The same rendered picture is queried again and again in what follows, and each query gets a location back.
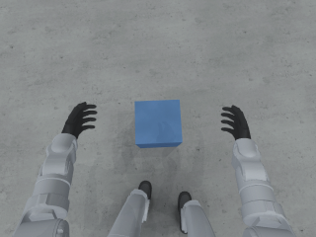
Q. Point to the right robot hand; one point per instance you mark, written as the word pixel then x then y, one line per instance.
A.
pixel 239 123

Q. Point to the left robot hand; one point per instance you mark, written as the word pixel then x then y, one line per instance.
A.
pixel 73 125

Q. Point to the robot right shin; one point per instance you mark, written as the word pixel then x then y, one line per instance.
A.
pixel 192 202

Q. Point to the right robot thigh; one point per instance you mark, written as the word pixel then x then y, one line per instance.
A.
pixel 195 223

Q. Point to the robot left upper arm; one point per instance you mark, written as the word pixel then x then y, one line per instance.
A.
pixel 44 228

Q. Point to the right robot forearm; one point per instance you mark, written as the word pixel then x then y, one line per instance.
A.
pixel 259 203

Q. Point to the carton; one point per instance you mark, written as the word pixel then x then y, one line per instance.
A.
pixel 158 123

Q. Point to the left robot forearm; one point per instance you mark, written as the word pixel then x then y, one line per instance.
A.
pixel 50 196

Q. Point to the robot right upper arm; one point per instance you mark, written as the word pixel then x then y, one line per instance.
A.
pixel 260 231

